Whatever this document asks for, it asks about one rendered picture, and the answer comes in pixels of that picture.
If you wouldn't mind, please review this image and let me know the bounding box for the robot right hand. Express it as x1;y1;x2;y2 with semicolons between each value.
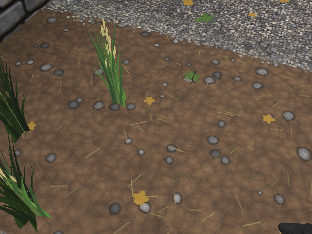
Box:
278;222;312;234

